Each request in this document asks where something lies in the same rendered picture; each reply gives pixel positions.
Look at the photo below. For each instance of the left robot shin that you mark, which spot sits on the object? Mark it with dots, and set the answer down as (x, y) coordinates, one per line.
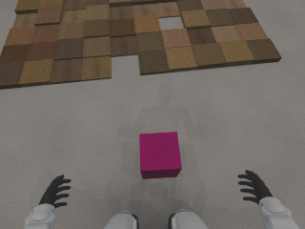
(126, 212)

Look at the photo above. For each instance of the robot right forearm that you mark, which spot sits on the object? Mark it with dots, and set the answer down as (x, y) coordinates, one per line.
(275, 215)

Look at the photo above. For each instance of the carton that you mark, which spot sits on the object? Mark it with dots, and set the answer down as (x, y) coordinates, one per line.
(159, 155)

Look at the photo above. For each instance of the left robot hand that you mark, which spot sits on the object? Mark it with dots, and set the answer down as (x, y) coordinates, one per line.
(50, 196)

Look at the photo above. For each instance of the right robot hand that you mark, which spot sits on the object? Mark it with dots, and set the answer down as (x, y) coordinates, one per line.
(260, 190)

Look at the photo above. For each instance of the robot left forearm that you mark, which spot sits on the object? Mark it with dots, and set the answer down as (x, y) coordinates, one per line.
(41, 217)

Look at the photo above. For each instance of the left robot thigh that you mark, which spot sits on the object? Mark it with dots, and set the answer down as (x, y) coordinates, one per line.
(122, 221)

